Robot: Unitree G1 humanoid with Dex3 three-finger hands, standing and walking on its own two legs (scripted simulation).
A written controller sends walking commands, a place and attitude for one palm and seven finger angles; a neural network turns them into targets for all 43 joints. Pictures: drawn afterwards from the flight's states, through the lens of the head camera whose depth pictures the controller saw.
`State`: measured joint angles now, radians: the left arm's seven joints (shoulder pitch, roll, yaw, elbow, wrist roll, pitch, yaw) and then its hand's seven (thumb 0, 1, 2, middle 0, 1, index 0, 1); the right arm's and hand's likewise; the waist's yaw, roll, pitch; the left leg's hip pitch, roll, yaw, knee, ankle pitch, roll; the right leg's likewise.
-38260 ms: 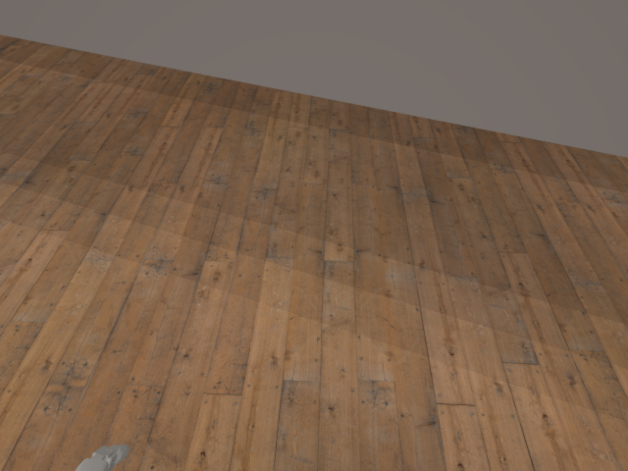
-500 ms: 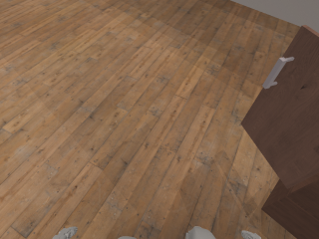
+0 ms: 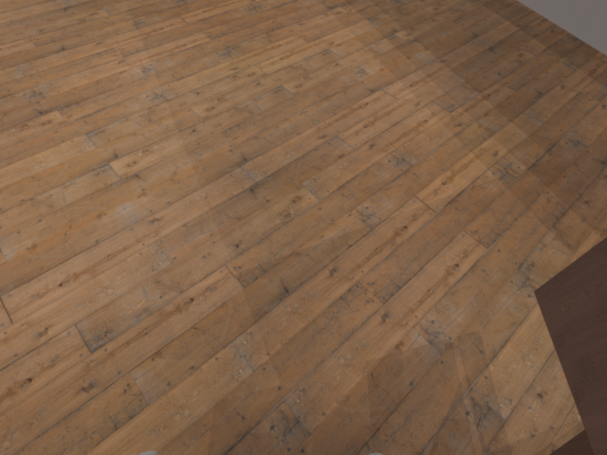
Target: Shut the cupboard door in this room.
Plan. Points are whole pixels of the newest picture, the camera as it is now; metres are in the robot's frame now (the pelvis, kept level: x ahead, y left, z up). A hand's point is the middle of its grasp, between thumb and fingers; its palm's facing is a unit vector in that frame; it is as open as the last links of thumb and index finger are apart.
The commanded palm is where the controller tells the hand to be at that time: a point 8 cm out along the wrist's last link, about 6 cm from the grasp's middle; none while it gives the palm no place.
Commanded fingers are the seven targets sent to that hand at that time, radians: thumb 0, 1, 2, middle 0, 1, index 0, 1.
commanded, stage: walk to a spot facing it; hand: left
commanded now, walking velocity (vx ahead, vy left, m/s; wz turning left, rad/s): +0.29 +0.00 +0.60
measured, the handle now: out of the picture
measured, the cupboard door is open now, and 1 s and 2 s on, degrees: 63 63 63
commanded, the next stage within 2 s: turn to face it in 1.10 s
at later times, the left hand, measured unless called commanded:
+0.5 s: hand (173, 423) +0.17 +0.19 -0.13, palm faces +0.24 -0.93 -0.26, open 7.3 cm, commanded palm none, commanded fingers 0.00 0.90 0.90 -0.20 -0.30 -0.20 -0.30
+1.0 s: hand out of the picture +0.08 +0.20 -0.18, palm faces +0.61 -0.77 -0.18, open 7.4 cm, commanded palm none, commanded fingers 0.00 0.90 0.90 -0.20 -0.30 -0.20 -0.30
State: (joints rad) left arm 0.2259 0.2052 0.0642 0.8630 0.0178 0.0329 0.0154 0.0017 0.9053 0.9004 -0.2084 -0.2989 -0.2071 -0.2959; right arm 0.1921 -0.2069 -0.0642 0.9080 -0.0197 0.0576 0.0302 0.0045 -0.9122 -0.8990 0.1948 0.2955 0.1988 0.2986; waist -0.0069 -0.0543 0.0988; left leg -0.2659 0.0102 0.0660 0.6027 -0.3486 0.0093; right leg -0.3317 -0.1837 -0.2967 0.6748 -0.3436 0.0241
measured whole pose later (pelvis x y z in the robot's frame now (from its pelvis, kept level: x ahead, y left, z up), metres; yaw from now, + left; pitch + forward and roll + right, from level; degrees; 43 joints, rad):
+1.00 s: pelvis +0.23 +0.08 -0.01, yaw +34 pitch +0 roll -1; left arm 0.38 0.21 0.06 1.03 0.01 0.01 -0.01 0.01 0.91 0.90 -0.21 -0.30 -0.20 -0.30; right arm 0.04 -0.23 -0.04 0.84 -0.03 -0.04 0.03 0.00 -0.91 -0.90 0.19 0.30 0.20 0.30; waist 0.04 -0.03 0.14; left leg -0.44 -0.03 0.13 0.70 -0.26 0.12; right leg -0.27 -0.17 -0.15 1.16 -0.50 0.06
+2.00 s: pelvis +0.44 +0.23 +0.01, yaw +15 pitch +3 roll +1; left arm 0.27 0.22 0.09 0.91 0.02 0.04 0.00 0.00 0.91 0.90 -0.21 -0.30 -0.20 -0.30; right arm 0.03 -0.20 -0.04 0.87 0.00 0.02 -0.02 0.00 -0.91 -0.90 0.20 0.30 0.20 0.30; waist 0.06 -0.03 0.06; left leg -0.39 0.01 -0.02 0.68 -0.34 -0.08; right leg -0.24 0.08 0.17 0.51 -0.30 -0.03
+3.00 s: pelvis +0.51 +0.25 +0.01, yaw -22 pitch +2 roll -1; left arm 0.21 0.26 0.09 0.91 0.02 0.08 -0.02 0.00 0.91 0.90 -0.21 -0.30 -0.20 -0.30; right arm 0.15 -0.18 0.00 0.84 -0.03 0.01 -0.02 0.00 -0.91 -0.90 0.20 0.30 0.20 0.30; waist 0.02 -0.06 0.07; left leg -0.29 0.06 0.10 0.56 -0.31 0.02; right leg -0.45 0.05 0.04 1.04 -0.51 0.04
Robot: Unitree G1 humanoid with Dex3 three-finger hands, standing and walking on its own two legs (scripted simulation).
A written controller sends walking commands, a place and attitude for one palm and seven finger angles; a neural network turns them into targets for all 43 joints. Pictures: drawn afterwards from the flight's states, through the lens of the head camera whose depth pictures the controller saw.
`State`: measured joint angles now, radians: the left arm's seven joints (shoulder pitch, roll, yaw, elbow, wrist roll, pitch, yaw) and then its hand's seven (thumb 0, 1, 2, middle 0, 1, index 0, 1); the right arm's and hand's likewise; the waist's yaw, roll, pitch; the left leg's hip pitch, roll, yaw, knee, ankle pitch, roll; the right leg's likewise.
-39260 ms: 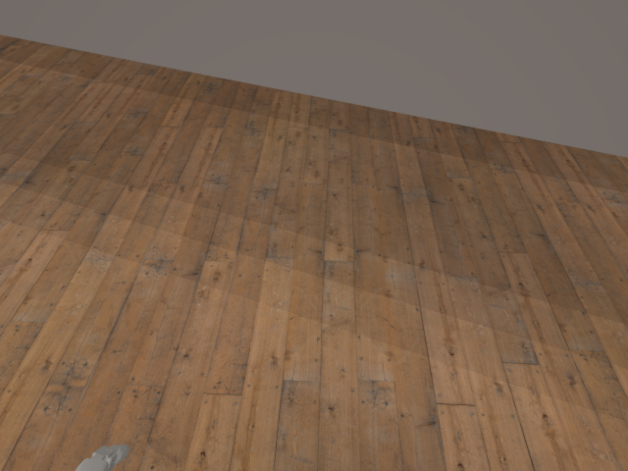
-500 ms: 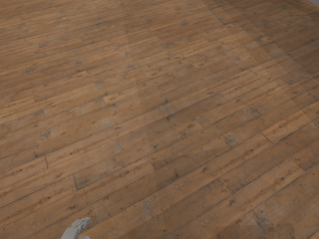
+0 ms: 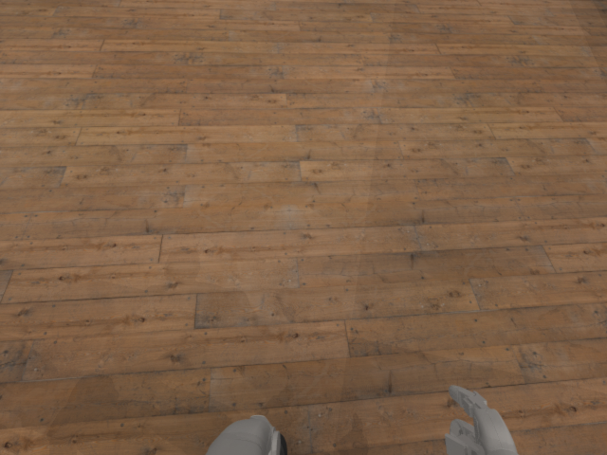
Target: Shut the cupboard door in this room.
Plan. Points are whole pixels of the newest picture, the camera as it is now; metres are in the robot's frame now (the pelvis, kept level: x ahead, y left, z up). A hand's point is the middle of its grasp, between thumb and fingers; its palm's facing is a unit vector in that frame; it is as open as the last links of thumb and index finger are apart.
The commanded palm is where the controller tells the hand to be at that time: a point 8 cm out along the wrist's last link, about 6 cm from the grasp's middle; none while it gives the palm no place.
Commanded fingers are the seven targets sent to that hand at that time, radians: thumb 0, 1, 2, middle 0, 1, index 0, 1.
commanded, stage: walk to a spot facing it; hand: left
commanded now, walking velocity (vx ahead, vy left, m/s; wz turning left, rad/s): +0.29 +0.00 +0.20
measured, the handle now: out of the picture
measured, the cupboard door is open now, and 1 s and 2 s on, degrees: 63 63 63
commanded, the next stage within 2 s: turn to face it in 0.10 s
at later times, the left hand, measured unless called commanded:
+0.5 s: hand (220, 349) +0.27 +0.16 -0.15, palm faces -0.06 -0.99 -0.15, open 7.3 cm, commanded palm none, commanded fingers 0.00 0.90 0.90 -0.20 -0.30 -0.20 -0.30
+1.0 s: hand (209, 294) +0.36 +0.20 -0.14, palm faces -0.21 -0.95 -0.24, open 7.3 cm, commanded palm none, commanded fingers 0.00 0.90 0.90 -0.20 -0.30 -0.20 -0.30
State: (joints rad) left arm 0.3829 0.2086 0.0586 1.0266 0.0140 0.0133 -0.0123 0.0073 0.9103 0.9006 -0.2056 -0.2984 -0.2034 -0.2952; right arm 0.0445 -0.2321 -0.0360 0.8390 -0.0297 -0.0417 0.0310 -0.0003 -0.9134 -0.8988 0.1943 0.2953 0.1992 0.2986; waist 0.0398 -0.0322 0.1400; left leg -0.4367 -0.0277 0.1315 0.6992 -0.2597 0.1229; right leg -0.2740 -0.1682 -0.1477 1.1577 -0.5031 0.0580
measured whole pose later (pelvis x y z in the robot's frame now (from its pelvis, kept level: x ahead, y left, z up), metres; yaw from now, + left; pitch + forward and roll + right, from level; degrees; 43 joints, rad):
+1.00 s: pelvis +0.26 +0.01 +0.02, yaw -19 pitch +3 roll +1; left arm 0.27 0.22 0.09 0.91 0.02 0.04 0.00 0.00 0.91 0.90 -0.21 -0.30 -0.20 -0.30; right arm 0.03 -0.20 -0.04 0.87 0.00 0.02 -0.02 0.00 -0.91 -0.90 0.20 0.30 0.20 0.30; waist 0.06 -0.03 0.06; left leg -0.39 0.01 -0.02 0.68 -0.34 -0.08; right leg -0.24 0.08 0.17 0.51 -0.30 -0.03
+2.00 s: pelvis +0.33 -0.01 +0.02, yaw -56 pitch +2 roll -1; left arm 0.21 0.26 0.09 0.91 0.02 0.08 -0.02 0.00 0.91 0.90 -0.21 -0.30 -0.20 -0.30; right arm 0.15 -0.18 0.00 0.84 -0.03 0.01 -0.02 0.00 -0.91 -0.90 0.20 0.30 0.20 0.30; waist 0.02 -0.06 0.07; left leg -0.29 0.06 0.10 0.56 -0.31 0.02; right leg -0.45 0.05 0.04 1.04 -0.51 0.04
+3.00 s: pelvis +0.34 -0.07 +0.03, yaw -91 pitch +1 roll -3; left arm 0.18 0.28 0.10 0.90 0.01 0.09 -0.04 0.00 0.91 0.90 -0.20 -0.30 -0.20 -0.29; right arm 0.20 -0.20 -0.01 0.86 -0.03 0.01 -0.03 0.00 -0.91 -0.90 0.20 0.30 0.21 0.30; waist 0.01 -0.02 0.08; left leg -0.21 0.12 0.16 0.49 -0.29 0.00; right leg -0.48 -0.02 -0.02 1.05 -0.45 0.06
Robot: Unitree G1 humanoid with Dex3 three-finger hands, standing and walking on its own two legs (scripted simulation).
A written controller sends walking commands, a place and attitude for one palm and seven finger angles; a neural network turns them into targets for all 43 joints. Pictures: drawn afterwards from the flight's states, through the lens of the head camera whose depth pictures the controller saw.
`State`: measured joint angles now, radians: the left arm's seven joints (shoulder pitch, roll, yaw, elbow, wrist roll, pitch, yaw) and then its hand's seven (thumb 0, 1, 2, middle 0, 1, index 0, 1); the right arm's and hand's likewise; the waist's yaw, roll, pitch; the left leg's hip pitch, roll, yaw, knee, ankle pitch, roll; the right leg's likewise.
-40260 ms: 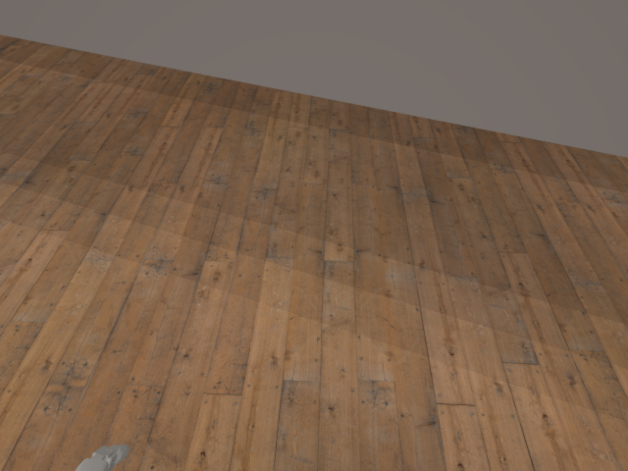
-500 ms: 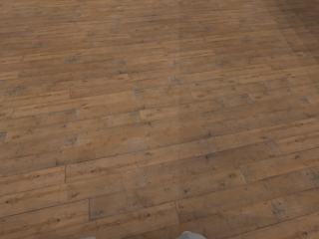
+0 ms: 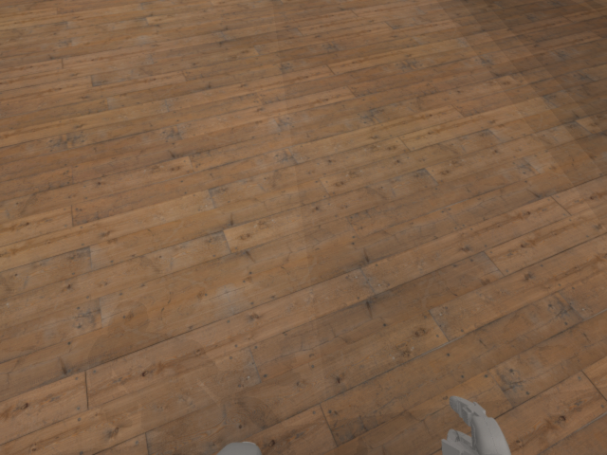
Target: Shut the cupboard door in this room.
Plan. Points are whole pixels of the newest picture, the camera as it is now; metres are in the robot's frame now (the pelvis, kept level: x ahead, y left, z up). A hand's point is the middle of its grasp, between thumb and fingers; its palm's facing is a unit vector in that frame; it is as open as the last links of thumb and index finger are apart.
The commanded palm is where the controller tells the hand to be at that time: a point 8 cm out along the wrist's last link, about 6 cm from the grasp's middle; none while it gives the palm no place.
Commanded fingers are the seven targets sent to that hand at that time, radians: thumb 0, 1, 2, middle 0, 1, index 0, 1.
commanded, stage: turn to face it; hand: left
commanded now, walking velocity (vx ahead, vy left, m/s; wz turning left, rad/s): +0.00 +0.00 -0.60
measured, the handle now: out of the picture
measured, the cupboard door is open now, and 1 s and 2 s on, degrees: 63 63 63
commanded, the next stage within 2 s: none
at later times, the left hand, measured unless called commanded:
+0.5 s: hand (229, 388) +0.22 +0.14 -0.16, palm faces -0.35 -0.89 -0.28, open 7.3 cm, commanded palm none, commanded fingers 0.00 0.90 0.90 -0.20 -0.30 -0.20 -0.30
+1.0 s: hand (240, 380) +0.24 +0.13 -0.18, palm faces -0.53 -0.83 -0.19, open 7.4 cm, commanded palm none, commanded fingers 0.00 0.90 0.90 -0.20 -0.30 -0.20 -0.30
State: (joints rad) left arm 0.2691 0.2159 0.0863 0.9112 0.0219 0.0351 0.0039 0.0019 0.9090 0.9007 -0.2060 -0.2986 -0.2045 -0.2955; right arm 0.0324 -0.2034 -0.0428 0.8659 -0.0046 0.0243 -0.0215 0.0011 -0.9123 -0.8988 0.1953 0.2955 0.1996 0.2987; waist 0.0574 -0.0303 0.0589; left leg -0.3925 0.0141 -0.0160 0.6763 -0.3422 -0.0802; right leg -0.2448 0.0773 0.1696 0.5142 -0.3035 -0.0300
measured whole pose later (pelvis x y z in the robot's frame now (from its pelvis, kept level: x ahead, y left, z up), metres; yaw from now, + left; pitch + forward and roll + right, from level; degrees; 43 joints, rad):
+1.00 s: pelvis +0.07 +0.00 +0.00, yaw -37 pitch +2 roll -1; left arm 0.21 0.26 0.09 0.91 0.02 0.08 -0.02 0.00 0.91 0.90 -0.21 -0.30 -0.20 -0.30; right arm 0.15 -0.18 0.00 0.84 -0.03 0.01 -0.02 0.00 -0.91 -0.90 0.20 0.30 0.20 0.30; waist 0.02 -0.06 0.07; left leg -0.29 0.06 0.10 0.56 -0.31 0.02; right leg -0.45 0.05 0.04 1.04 -0.51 0.04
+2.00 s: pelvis +0.10 -0.05 +0.01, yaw -72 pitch +1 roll -3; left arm 0.18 0.28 0.10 0.90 0.01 0.09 -0.04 0.00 0.91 0.90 -0.20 -0.30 -0.20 -0.29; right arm 0.20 -0.20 -0.01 0.86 -0.03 0.01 -0.03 0.00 -0.91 -0.90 0.20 0.30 0.21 0.30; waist 0.01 -0.02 0.08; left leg -0.21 0.12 0.16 0.49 -0.29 0.00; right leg -0.48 -0.02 -0.02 1.05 -0.45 0.06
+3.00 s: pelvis +0.07 -0.11 +0.00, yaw -100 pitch +1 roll -1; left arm 0.17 0.24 0.06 0.93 0.02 0.06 -0.03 0.00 0.91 0.90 -0.20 -0.30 -0.20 -0.29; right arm 0.28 -0.21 -0.03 0.95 -0.03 0.02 -0.02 0.00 -0.91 -0.90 0.20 0.30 0.20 0.30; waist -0.02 0.02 0.06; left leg -0.22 0.11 0.16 0.56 -0.34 -0.03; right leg -0.26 -0.01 -0.05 0.59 -0.35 0.02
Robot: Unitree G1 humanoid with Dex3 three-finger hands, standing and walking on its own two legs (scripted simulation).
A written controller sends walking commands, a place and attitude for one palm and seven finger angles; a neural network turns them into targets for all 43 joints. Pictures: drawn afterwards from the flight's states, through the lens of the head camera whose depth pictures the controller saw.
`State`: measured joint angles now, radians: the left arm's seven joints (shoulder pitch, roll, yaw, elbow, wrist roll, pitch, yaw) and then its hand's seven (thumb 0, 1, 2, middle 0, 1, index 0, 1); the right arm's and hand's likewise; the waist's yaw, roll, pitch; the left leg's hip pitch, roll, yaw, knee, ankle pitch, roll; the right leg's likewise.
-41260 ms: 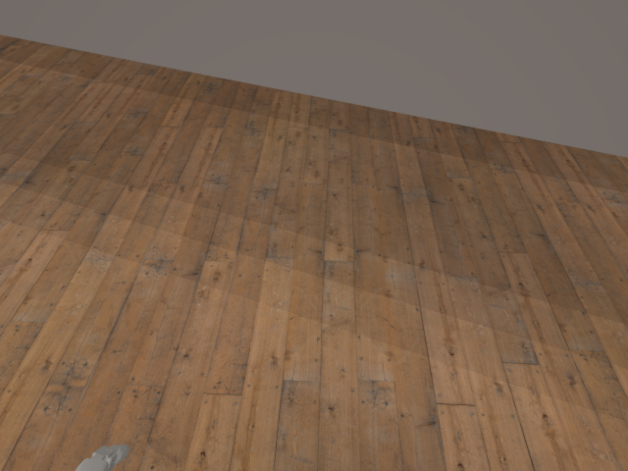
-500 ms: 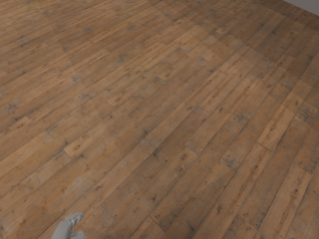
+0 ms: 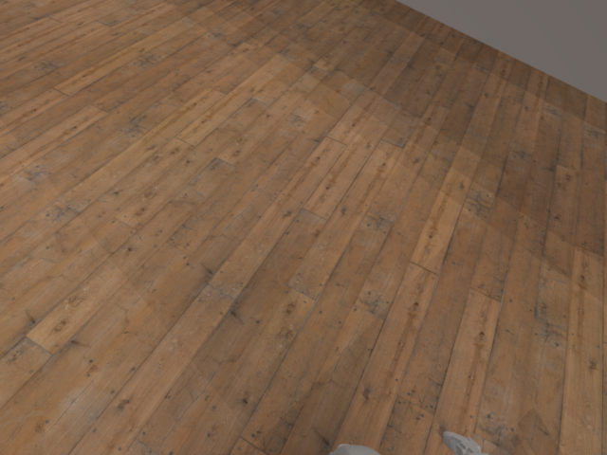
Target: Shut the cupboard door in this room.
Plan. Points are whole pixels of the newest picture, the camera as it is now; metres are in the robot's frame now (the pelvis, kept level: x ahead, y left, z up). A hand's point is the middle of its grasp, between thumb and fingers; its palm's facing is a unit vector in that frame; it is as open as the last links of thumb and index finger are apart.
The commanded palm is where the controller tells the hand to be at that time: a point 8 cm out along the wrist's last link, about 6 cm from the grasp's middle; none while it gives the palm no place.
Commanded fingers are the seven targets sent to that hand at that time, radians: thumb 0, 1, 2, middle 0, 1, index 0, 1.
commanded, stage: turn to face it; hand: left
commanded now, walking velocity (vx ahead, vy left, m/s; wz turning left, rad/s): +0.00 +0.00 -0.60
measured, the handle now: out of the picture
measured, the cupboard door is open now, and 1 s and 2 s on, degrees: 63 63 63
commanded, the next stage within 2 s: take the last steps up to it in 1.80 s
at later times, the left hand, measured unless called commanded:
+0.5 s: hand (226, 424) +0.17 +0.12 -0.15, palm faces -0.28 -0.92 -0.27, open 7.3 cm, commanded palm none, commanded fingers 0.00 0.90 0.90 -0.20 -0.30 -0.20 -0.30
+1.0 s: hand (238, 378) +0.24 +0.11 -0.16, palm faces -0.52 -0.83 -0.21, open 7.4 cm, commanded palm none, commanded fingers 0.00 0.90 0.90 -0.20 -0.30 -0.20 -0.30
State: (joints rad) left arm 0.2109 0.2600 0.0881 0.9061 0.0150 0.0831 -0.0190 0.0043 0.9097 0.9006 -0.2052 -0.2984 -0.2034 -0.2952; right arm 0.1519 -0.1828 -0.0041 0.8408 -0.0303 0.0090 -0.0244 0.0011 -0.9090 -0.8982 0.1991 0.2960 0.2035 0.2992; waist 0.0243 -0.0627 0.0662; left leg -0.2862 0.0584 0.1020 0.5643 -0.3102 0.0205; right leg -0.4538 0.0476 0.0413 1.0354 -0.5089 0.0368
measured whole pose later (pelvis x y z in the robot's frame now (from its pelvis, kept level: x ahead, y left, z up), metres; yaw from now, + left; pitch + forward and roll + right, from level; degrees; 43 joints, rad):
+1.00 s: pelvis +0.05 -0.02 +0.01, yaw -35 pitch +1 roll -3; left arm 0.18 0.28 0.10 0.90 0.01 0.09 -0.04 0.00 0.91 0.90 -0.20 -0.30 -0.20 -0.29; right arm 0.20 -0.20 -0.01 0.86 -0.03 0.01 -0.03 0.00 -0.91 -0.90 0.20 0.30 0.21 0.30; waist 0.01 -0.02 0.08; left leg -0.21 0.12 0.16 0.49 -0.29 0.00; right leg -0.48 -0.02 -0.02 1.05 -0.45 0.06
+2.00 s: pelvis +0.07 -0.09 +0.00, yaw -64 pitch +1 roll -1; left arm 0.17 0.24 0.06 0.93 0.02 0.06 -0.03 0.00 0.91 0.90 -0.20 -0.30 -0.20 -0.29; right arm 0.28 -0.21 -0.03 0.95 -0.03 0.02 -0.02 0.00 -0.91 -0.90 0.20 0.30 0.20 0.30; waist -0.02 0.02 0.06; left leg -0.22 0.11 0.16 0.56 -0.34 -0.03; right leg -0.26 -0.01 -0.05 0.59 -0.35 0.02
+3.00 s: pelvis +0.04 -0.40 +0.00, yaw -72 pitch +1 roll +1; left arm 0.14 0.15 0.04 1.02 0.01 -0.03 0.01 -0.01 0.93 0.90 -0.20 -0.30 -0.20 -0.30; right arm 0.29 -0.21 -0.05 1.05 -0.01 0.01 -0.02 0.00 -0.91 -0.90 0.20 0.30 0.20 0.30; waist -0.04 0.04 0.10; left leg -0.39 0.07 0.04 1.07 -0.46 -0.03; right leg -0.33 0.00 -0.11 0.49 -0.18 -0.06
